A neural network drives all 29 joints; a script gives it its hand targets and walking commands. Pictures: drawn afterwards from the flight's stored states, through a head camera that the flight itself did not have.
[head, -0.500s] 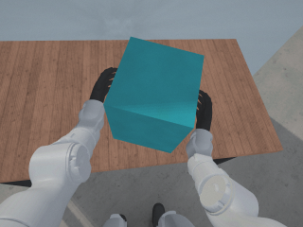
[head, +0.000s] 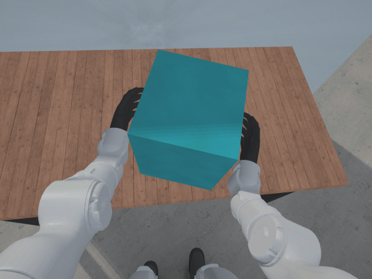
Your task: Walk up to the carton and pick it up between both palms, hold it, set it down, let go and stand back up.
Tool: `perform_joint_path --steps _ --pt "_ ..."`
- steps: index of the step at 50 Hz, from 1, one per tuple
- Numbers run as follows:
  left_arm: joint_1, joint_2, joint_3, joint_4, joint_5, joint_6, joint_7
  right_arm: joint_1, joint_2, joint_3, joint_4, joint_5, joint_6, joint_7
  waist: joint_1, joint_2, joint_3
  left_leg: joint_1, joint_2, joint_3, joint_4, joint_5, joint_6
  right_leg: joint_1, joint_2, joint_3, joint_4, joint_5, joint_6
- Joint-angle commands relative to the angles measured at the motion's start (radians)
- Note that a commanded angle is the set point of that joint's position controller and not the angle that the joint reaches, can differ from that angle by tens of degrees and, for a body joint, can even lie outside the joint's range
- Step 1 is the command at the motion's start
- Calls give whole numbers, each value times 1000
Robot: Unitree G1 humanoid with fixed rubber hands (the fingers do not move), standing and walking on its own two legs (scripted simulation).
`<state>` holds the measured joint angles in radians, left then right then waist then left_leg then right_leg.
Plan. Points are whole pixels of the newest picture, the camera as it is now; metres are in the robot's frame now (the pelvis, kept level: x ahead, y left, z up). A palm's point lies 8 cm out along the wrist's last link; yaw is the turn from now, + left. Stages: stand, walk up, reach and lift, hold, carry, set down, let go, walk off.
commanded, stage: reach and lift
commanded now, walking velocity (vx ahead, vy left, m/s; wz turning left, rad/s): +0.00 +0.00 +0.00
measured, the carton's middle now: (187, 128) +0.45 -0.03 -0.04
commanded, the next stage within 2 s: none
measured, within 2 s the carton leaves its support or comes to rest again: leaves its support in 0.42 s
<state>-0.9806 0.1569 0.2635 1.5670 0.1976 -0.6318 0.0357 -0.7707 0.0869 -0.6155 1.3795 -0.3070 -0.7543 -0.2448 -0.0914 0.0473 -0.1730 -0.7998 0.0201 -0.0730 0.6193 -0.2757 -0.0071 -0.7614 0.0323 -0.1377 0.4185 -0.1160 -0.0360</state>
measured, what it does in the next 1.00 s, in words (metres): stands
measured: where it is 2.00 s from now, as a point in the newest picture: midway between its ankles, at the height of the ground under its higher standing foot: outside the picture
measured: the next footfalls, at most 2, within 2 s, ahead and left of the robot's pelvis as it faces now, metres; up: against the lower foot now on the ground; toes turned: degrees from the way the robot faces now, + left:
none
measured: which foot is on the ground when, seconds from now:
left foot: down 0.00-1.00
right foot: down 0.00-1.00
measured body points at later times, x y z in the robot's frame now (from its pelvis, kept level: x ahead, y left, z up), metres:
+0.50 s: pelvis -0.01 +0.01 +0.00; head +0.08 +0.03 +0.44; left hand +0.44 +0.11 +0.01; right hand +0.37 -0.17 -0.01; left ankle -0.02 +0.11 -0.72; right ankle +0.02 -0.11 -0.72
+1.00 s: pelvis +0.00 +0.03 +0.02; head -0.02 +0.04 +0.47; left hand +0.43 +0.12 +0.13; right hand +0.37 -0.17 +0.11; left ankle -0.02 +0.11 -0.72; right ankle +0.02 -0.11 -0.72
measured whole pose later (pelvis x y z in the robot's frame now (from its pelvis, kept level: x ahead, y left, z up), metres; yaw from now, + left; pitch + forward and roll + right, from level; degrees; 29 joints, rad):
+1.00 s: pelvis +0.00 +0.03 +0.02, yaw -1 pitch +4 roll -2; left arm -0.87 0.10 0.17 1.31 0.05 -0.18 0.08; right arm -0.67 0.05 -0.28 0.97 -0.05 -0.08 -0.21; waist -0.13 0.03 -0.13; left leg -0.26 -0.02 -0.01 0.46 -0.26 0.04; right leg -0.27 0.00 -0.07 0.33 -0.12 0.01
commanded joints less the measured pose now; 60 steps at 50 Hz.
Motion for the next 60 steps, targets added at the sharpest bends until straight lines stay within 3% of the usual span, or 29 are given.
perform_joint_path --steps 1,15,22,29,33,40,48,55,56,57,60 --pt "-437 -641 -180 -45 122 -24 -137 -480 555 307 54 -154 2 183 -44 94 -676 297 -21 63 10 519 -92 507 0 43 69 503 -7" --pt "-518 -688 -293 -119 7 -4 -123 -554 592 432 -71 -66 93 193 -45 105 -766 305 -29 50 15 461 -81 525 6 65 96 471 -4" --pt "-570 -783 -396 -209 -93 17 -98 -647 652 580 -275 39 195 201 -44 115 -830 314 -37 21 28 437 -72 551 17 88 128 440 0" --pt "-624 -864 -480 -367 -184 95 -73 -709 723 755 -534 161 378 196 -53 85 -789 326 -45 -15 -8 363 -48 604 15 118 140 370 9" --pt "-625 -856 -465 -410 -200 173 -79 -704 727 801 -598 220 500 185 -62 44 -666 350 -49 -25 -59 316 -32 644 4 132 112 320 15" --pt "-544 -796 -331 -384 -151 316 -129 -630 646 727 -526 266 644 180 -75 2 -383 508 -34 -27 -172 349 -39 690 3 117 3 291 8" --pt "-485 -816 -249 -503 -67 404 -139 -594 601 650 -569 234 646 225 -43 52 -311 668 -9 -7 -229 488 -83 737 15 95 -75 280 -8" --pt "-546 -866 -352 -710 -108 455 -101 -653 629 729 -713 251 650 250 -26 46 -445 668 -18 16 -232 471 -84 797 10 106 -66 303 4" --pt "-593 -928 -395 -827 -108 464 -75 -703 602 798 -694 293 644 268 40 64 -475 673 -17 18 -238 480 -94 809 18 89 -78 244 1" --pt "-590 -921 -414 -842 -111 491 -54 -681 610 821 -704 309 647 269 26 55 -463 687 -19 23 -233 475 -89 800 21 91 -83 243 4" --pt "-497 -900 -424 -854 -122 585 -53 -692 623 845 -778 332 694 245 35 -42 -416 619 -32 36 -256 368 -43 822 19 105 -89 218 26"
